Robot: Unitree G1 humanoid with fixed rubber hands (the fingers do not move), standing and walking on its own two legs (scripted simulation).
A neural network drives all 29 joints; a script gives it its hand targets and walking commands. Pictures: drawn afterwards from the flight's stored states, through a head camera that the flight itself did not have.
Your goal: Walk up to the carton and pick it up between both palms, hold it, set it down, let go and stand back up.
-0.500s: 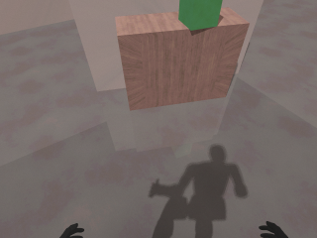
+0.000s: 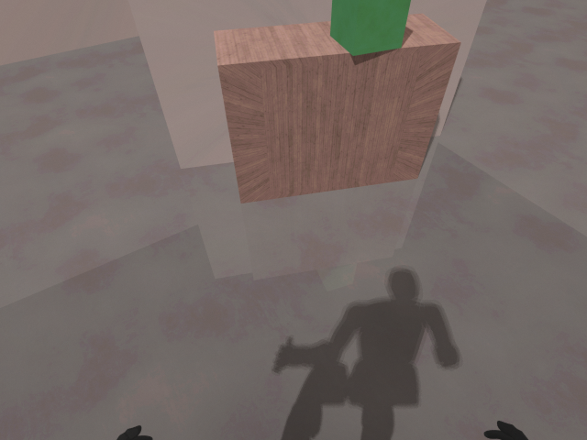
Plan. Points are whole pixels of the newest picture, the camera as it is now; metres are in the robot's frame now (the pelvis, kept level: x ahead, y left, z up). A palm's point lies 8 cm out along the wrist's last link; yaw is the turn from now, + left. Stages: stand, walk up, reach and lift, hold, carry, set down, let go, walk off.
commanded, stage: stand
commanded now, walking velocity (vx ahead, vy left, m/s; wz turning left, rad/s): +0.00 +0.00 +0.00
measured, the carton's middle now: (369, 5) +1.52 -0.23 +0.06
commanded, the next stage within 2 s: none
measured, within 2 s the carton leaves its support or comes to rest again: neither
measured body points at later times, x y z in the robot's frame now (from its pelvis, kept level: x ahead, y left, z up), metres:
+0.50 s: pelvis -0.01 +0.00 +0.00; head +0.00 +0.00 +0.45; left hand +0.10 +0.29 -0.12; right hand +0.11 -0.29 -0.11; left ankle +0.02 +0.12 -0.72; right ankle +0.02 -0.12 -0.72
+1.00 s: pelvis -0.01 +0.00 +0.00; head +0.00 +0.00 +0.45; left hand +0.09 +0.29 -0.12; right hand +0.10 -0.29 -0.11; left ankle +0.02 +0.12 -0.72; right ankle +0.02 -0.12 -0.72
